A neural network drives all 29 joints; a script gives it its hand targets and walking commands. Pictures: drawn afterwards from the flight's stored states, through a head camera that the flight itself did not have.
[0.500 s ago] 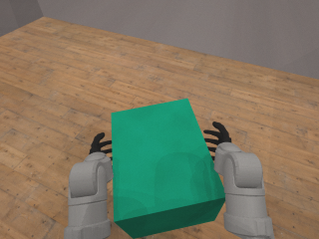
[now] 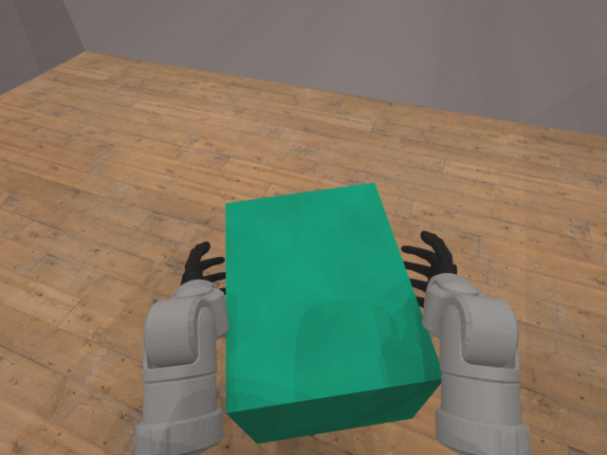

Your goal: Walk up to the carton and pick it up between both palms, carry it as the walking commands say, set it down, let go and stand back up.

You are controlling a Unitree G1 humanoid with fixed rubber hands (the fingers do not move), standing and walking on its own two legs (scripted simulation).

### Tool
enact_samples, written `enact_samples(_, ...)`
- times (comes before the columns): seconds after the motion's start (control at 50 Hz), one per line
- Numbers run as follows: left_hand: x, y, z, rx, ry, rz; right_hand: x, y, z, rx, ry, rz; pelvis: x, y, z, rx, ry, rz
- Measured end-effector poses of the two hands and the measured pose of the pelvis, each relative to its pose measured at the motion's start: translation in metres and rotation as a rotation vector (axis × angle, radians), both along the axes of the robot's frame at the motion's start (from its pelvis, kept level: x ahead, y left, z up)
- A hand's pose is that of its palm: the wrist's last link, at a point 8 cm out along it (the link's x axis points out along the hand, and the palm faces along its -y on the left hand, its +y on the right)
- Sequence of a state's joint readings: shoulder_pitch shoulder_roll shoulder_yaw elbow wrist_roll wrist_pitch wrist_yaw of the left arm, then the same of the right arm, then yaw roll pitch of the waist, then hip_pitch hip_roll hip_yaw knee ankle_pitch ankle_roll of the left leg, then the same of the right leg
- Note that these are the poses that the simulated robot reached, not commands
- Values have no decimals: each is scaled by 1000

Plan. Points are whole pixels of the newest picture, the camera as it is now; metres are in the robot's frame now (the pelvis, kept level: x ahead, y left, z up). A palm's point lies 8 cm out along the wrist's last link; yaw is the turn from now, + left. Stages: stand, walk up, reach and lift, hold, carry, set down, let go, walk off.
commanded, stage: carry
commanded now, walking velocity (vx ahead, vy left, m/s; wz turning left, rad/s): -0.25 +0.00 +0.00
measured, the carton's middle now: (317, 309) +0.32 +0.01 +0.01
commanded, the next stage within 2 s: none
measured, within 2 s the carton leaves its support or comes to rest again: neither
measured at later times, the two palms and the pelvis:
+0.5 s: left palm out of the picture +0.11 +0.22 +0.06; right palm (399, 445) +0.14 -0.07 +0.06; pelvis -0.16 +0.05 -0.01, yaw +4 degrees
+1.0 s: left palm out of the picture -0.09 +0.27 +0.08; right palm out of the picture -0.05 -0.02 +0.08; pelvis -0.37 +0.09 +0.00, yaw +1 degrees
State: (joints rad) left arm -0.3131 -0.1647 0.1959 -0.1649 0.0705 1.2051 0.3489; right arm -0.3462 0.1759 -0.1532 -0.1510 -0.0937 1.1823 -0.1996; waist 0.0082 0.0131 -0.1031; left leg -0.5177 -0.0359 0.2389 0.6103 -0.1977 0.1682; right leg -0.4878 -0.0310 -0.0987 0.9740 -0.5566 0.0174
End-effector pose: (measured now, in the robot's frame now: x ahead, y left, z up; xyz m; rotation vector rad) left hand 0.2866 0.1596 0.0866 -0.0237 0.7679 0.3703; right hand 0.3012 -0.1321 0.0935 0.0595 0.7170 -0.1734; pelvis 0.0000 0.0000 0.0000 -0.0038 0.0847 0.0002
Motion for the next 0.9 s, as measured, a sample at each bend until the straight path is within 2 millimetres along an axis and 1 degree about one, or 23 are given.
enact_samples(0.08,-19,1,-3,18,4,-18,-25,1,-9,24,4,-24,-24,8,-4,2,4,-18)
enact_samples(0.16,-50,5,-4,55,57,-38,-62,4,-21,43,56,-29,-50,16,4,-39,-36,-2)
enact_samples(0.22,-71,11,-5,20,45,-29,-82,10,-14,14,44,-27,-67,17,3,-27,-61,15)
enact_samples(0.3,-91,22,-8,-23,-14,-21,-94,22,2,-13,-13,-28,-87,22,-6,-35,-72,36)
enact_samples(0.34,-100,31,-11,-22,-31,-19,-101,31,2,-10,-30,-24,-99,28,-13,-52,-72,35)
enact_samples(0.38,-114,41,-16,-13,-19,-17,-112,41,-4,-12,-18,-14,-114,32,-16,-53,-78,13)
enact_samples(0.46,-153,56,-26,10,63,4,-143,57,-21,-9,60,21,-147,41,-11,-46,-82,20)
enact_samples(0.52,-191,69,-24,37,97,69,-167,71,-33,37,96,65,-175,49,-6,-55,-80,91)
enact_samples(0.54,-204,75,-23,28,95,107,-175,77,-35,46,99,84,-184,51,-4,-50,-84,89)
enact_samples(0.58,-224,86,-23,12,96,123,-191,89,-31,27,99,104,-199,55,1,-31,-82,55)
enact_samples(0.62,-237,92,-22,-15,86,117,-204,96,-21,-19,84,116,-212,61,5,-14,-61,37)
enact_samples(0.66,-243,95,-19,-37,59,109,-214,98,-13,-35,59,101,-226,68,5,-3,-38,40)
enact_samples(0.7,-246,97,-14,-43,11,88,-224,100,-6,-22,14,64,-240,78,-1,-9,-21,58)
enact_samples(0.72,-248,100,-12,-43,-17,72,-231,101,-4,-17,-12,47,-249,83,-4,-7,-13,71)
enact_samples(0.76,-257,105,-13,-45,-33,42,-247,107,-1,-38,-30,35,-267,90,-4,8,-15,63)
enact_samples(0.8,-274,110,-17,-40,-8,15,-267,111,-3,-50,-8,23,-283,96,-1,-15,-14,39)
enact_samples(0.84,-294,112,-20,-36,29,8,-288,113,-6,-56,27,24,-299,100,2,-35,-10,32)
enact_samples(0.9,-326,113,-18,-23,49,35,-316,114,-11,-30,50,37,-324,100,4,-40,-4,30)
